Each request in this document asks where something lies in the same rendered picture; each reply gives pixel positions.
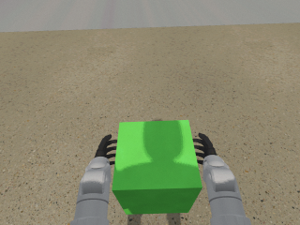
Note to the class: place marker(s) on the carton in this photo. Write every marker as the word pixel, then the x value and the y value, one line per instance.
pixel 156 169

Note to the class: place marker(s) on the robot left hand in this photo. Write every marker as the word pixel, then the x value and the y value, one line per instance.
pixel 103 149

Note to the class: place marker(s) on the right robot forearm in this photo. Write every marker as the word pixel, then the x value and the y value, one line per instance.
pixel 223 193

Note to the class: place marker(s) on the left robot forearm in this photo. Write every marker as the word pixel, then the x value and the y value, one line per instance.
pixel 94 194

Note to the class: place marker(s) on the robot right hand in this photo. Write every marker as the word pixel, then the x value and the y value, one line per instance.
pixel 207 147

